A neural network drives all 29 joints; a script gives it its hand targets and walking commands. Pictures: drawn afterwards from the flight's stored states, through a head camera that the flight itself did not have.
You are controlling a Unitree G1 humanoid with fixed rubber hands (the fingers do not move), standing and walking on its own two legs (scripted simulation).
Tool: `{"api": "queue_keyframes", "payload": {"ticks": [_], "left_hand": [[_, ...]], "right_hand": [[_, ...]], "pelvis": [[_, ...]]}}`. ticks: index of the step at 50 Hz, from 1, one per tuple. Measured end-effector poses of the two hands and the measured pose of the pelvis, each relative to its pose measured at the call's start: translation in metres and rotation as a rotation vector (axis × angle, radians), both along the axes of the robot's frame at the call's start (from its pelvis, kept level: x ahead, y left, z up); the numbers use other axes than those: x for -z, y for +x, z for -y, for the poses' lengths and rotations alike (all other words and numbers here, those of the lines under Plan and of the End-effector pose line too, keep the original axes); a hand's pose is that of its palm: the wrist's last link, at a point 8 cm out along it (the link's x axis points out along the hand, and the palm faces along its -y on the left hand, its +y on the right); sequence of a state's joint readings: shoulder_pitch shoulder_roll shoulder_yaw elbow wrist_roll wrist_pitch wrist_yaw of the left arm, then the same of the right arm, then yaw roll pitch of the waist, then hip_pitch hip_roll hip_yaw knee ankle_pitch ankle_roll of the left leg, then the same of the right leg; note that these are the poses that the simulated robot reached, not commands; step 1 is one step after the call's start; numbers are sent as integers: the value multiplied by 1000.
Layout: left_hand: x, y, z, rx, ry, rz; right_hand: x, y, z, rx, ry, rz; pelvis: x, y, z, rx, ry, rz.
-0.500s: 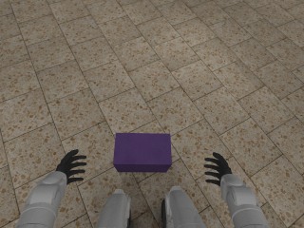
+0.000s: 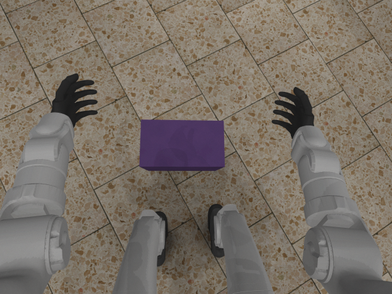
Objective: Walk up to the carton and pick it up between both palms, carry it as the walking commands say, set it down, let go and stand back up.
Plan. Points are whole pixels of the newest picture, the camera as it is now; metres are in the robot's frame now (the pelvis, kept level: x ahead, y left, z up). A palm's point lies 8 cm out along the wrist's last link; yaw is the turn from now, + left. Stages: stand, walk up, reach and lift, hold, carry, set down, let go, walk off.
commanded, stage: reach and lift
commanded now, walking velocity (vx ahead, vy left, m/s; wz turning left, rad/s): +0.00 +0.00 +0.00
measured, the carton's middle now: (182, 148) +0.45 +0.01 -0.54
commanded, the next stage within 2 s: none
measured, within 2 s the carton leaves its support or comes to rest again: neither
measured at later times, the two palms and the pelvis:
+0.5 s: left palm (77, 110) +0.48 +0.24 -0.16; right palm (286, 122) +0.45 -0.23 -0.16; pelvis +0.01 +0.00 -0.04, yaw +0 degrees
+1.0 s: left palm (100, 126) +0.49 +0.24 -0.32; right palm (260, 133) +0.45 -0.22 -0.32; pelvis -0.04 +0.01 -0.19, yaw -1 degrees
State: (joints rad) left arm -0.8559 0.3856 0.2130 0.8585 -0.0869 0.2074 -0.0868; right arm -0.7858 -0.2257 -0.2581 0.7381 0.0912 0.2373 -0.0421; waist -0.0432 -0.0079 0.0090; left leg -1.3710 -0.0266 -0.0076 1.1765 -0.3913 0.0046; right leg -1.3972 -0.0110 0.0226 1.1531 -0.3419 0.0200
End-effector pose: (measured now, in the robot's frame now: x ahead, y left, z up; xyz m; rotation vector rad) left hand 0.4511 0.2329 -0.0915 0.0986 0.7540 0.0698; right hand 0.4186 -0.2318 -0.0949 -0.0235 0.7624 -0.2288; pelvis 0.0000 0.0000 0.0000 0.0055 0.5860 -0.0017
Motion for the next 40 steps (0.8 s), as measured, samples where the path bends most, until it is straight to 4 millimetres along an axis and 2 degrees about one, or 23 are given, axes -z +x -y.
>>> {"api": "queue_keyframes", "payload": {"ticks": [5, 10, 16, 21, 25, 33, 40], "left_hand": [[7, 29, -3, 18, -11, 64], [19, 45, -1, 30, -31, 90], [28, 45, -1, 12, -57, 92], [48, 34, -7, -14, -49, 47], [71, 32, -8, -13, -46, 48], [120, 46, -3, -2, -41, 118], [174, 27, -9, -13, -23, 53]], "right_hand": [[5, 19, 5, 8, -24, 50], [11, 27, 7, 7, -21, 67], [15, 34, 8, 0, -18, 95], [41, 29, 8, -5, -7, 46], [69, 28, 3, 0, 4, 47], [116, 40, 2, 14, -23, 96], [159, 34, 2, 6, -31, 66]], "pelvis": [[4, 14, 2, -7, 0, -91], [7, 23, 2, -5, -5, -167], [10, 26, 0, 0, -10, -226], [22, 19, -1, 5, -7, -251], [43, 7, -1, -1, -7, -262], [104, -19, 0, -8, -16, -262], [142, -29, -1, -7, -16, -252]]}}
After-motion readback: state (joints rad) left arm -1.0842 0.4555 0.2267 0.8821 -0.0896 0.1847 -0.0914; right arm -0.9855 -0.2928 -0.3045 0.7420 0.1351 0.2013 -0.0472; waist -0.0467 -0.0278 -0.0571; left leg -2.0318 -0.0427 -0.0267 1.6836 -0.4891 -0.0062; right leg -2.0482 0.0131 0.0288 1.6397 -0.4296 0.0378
